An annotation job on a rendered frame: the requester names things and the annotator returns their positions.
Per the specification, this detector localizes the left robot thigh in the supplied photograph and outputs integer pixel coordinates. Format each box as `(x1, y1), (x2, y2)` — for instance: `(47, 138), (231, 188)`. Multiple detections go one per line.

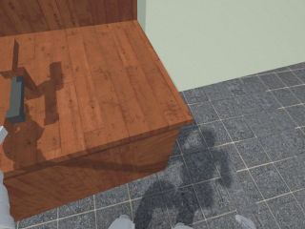
(109, 218), (135, 229)

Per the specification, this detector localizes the tap lever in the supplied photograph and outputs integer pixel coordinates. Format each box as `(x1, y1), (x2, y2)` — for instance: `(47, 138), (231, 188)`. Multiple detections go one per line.
(6, 75), (26, 125)

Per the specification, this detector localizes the left robot forearm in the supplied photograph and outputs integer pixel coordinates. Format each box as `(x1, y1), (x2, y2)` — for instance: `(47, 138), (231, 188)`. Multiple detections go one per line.
(0, 170), (15, 229)

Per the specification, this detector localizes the right robot hand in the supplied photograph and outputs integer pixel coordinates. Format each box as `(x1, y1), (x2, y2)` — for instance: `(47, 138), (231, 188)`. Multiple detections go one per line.
(235, 215), (255, 229)

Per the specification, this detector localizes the counter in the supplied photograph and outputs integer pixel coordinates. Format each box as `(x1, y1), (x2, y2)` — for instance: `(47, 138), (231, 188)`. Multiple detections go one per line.
(0, 0), (193, 222)

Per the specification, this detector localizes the robot left shin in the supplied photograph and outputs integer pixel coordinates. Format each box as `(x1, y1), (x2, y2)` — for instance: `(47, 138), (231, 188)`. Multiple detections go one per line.
(120, 215), (129, 219)

